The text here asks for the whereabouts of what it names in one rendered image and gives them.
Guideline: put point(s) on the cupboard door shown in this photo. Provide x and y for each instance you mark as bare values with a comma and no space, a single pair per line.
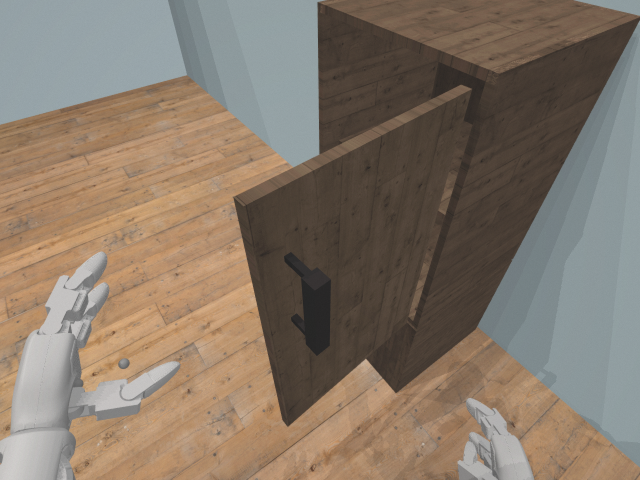
363,213

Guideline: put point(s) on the robot left forearm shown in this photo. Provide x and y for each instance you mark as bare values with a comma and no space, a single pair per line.
37,454

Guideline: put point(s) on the left robot hand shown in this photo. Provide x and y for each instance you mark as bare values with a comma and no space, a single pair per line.
44,394

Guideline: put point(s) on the handle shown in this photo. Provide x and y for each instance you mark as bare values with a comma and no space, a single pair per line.
316,293

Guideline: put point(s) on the right robot hand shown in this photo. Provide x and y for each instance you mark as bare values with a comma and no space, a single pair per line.
504,457

